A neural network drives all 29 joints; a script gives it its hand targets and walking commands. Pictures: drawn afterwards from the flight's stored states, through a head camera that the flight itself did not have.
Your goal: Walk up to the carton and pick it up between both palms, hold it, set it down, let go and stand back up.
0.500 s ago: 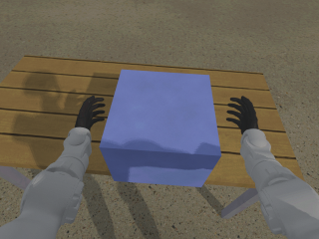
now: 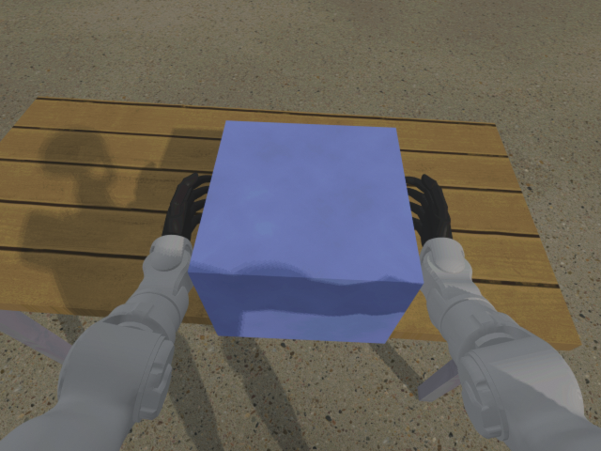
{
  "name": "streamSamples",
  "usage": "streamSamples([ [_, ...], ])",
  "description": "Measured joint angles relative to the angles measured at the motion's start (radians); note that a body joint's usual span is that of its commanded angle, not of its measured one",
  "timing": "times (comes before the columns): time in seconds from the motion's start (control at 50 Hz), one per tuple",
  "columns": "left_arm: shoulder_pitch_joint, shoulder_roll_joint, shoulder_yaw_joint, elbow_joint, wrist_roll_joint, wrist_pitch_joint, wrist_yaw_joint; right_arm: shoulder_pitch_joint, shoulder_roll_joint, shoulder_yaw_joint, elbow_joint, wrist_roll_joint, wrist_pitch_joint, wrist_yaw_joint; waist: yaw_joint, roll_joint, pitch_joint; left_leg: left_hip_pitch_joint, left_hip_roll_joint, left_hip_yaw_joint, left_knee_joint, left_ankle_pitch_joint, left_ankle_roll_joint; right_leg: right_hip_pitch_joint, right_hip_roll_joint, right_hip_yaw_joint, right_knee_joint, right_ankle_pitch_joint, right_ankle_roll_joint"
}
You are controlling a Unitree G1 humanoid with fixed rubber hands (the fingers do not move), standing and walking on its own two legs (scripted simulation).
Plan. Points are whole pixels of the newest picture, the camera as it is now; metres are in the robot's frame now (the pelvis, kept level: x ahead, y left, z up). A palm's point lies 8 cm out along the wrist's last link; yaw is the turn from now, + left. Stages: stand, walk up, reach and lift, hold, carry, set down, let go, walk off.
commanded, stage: reach and lift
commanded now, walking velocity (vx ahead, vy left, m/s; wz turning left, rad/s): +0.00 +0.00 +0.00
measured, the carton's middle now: (306, 232) +0.46 +0.01 +0.00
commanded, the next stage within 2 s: none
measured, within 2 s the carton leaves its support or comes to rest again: leaves its support in 1.86 s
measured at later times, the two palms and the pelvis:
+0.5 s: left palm (182, 231) +0.43 +0.18 +0.04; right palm (436, 234) +0.42 -0.17 +0.05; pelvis +0.01 +0.01 +0.01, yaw +0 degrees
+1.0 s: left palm (179, 237) +0.42 +0.18 +0.04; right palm (436, 243) +0.40 -0.17 +0.05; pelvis +0.03 +0.02 +0.04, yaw +0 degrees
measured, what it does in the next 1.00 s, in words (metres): stands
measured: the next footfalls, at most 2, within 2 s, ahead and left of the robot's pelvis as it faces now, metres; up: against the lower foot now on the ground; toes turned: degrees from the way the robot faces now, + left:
none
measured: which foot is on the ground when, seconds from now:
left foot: down 0.00-1.00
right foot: down 0.00-1.00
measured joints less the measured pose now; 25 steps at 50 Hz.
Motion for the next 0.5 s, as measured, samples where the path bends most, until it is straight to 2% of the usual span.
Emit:
streamSamples([
  [0.06,0.008,-0.009,0.026,-0.010,0.029,-0.003,0.010,0.005,0.010,-0.037,0.009,-0.025,-0.013,-0.015,0.000,0.000,0.008,0.013,0.002,-0.004,-0.004,-0.001,0.000,0.019,0.003,-0.004,-0.014,0.004,0.001],
  [0.2,0.029,-0.026,0.044,-0.020,0.061,0.000,0.027,0.023,0.009,-0.062,0.019,-0.048,-0.020,-0.009,-0.002,0.001,0.012,0.045,0.005,-0.006,-0.021,-0.002,0.002,0.059,0.006,-0.006,-0.049,0.013,0.003],
  [0.5,0.029,-0.039,0.067,0.005,0.076,-0.019,0.039,0.019,0.007,-0.087,0.029,-0.080,-0.017,-0.003,-0.003,0.009,0.013,0.055,0.002,-0.003,-0.023,-0.003,0.008,0.068,0.002,-0.003,-0.053,0.013,0.008],
])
